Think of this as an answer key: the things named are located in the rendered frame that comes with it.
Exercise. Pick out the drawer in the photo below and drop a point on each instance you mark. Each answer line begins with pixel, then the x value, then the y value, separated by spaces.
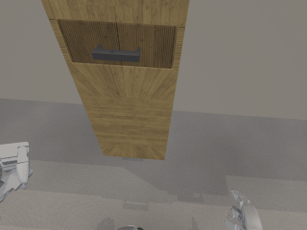
pixel 157 42

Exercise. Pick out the left robot hand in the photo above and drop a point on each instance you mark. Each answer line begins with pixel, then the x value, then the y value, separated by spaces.
pixel 14 161

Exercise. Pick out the cabinet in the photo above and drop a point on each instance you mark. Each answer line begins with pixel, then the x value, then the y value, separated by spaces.
pixel 129 107

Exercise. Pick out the right robot hand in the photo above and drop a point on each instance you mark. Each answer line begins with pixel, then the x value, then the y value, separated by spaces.
pixel 246 219

